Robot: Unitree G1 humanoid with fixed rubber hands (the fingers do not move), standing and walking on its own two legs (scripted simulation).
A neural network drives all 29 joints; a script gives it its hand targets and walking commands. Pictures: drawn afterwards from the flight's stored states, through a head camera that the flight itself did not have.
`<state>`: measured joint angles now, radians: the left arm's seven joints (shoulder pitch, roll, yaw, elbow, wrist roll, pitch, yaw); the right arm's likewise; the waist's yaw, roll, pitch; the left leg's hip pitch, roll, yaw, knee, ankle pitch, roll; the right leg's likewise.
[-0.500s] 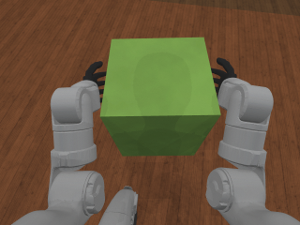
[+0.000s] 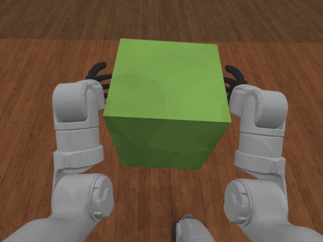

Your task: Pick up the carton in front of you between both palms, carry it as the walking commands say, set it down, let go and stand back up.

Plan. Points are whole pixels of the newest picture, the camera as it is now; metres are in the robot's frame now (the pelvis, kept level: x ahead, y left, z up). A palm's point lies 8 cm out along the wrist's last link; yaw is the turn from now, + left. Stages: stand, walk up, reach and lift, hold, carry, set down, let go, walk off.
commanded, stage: carry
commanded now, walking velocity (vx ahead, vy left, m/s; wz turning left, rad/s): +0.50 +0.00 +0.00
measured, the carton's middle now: (164, 111) +0.40 -0.03 +0.10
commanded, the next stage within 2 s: none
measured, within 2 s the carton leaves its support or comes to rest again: neither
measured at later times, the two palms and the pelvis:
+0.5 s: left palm (91, 16) +0.69 +0.17 +0.19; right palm (191, 11) +0.72 -0.13 +0.19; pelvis +0.33 +0.00 +0.01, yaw +1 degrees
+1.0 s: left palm out of the picture +1.00 +0.14 +0.21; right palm out of the picture +1.02 -0.16 +0.21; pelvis +0.63 -0.01 +0.04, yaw +1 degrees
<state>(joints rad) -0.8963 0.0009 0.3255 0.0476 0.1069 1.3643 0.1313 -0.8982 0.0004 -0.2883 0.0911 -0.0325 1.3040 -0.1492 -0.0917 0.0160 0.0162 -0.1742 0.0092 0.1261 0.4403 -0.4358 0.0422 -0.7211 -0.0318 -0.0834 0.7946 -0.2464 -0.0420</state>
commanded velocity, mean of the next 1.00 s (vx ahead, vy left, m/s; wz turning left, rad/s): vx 0.50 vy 0.00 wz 0.00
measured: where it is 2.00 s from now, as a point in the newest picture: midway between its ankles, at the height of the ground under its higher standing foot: (145, 92)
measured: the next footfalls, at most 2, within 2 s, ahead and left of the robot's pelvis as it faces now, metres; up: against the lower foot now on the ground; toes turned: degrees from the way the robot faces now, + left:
right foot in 0.06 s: +0.24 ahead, -0.10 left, +0.02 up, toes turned -5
left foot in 0.50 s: +0.51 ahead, +0.10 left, +0.05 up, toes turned +7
